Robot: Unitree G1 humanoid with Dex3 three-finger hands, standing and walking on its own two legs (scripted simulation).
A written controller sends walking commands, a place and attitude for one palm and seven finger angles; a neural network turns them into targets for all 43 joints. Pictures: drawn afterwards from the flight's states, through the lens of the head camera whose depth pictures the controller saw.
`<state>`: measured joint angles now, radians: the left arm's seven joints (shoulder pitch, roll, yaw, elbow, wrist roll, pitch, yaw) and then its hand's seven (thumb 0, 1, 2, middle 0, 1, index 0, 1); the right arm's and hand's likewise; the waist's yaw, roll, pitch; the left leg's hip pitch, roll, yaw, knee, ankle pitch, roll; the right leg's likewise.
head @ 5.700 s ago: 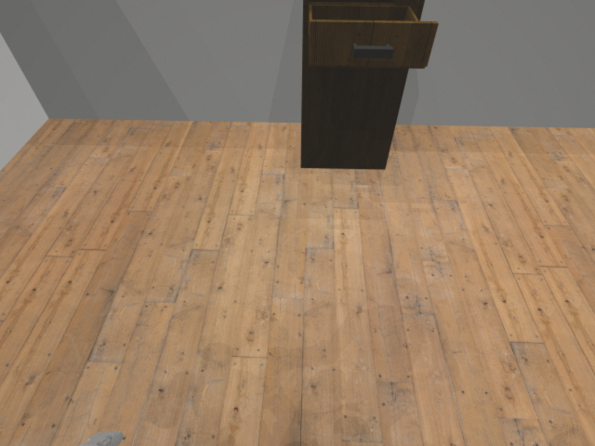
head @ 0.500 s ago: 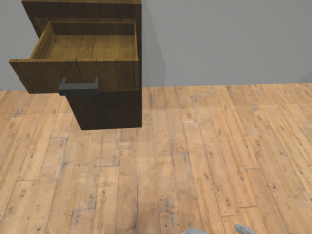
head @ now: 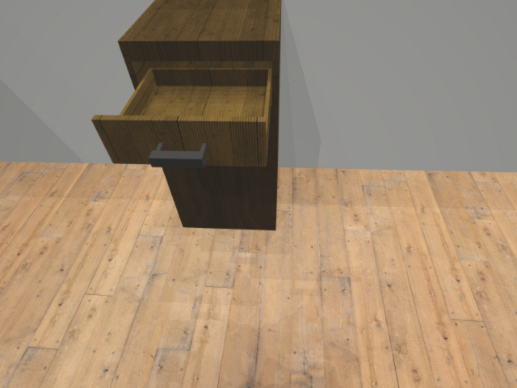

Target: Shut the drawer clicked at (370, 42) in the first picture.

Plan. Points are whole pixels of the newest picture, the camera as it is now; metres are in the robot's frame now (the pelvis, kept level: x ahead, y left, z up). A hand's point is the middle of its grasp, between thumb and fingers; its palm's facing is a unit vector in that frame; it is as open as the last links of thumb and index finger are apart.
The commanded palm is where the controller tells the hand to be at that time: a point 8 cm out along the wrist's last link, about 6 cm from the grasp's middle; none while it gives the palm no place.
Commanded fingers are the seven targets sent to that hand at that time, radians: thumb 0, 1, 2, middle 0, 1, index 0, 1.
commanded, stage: take the last steps up to it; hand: left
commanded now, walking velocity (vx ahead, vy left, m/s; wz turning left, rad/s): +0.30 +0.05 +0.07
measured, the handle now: (180, 152) +0.62 +0.24 -0.01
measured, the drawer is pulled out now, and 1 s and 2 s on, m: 0.30 0.30 0.30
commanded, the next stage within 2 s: come to a stop and stand still in 0.90 s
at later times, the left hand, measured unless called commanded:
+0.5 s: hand out of the picture +0.15 +0.24 -0.17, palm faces +0.04 -0.98 -0.18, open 7.3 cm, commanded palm none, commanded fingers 0.00 0.90 0.90 -0.20 -0.30 -0.20 -0.30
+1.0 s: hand (172, 316) +0.29 +0.21 -0.17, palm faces +0.07 -0.97 -0.21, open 7.2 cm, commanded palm none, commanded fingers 0.00 0.90 0.90 -0.20 -0.30 -0.20 -0.30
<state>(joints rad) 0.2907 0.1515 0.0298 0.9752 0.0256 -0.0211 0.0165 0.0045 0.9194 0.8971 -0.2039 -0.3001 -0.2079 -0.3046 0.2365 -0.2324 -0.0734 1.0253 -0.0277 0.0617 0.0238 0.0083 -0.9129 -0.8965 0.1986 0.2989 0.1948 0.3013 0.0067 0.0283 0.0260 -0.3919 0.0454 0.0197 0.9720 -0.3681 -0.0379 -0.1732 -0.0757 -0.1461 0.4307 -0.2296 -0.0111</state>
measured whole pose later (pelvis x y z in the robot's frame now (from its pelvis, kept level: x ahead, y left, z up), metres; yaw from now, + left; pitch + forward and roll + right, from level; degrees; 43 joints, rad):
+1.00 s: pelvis +0.26 +0.02 +0.00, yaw +1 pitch -1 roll -1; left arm 0.27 0.17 0.04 1.08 0.02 -0.05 0.01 -0.01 0.94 0.90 -0.20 -0.30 -0.20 -0.30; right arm 0.19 -0.18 -0.05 1.03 -0.02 -0.02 0.00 0.00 -0.92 -0.90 0.19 0.30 0.19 0.30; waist 0.00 0.02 0.02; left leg -0.45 0.11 0.08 0.76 -0.27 -0.04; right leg -0.16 -0.01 -0.16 0.41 -0.22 -0.04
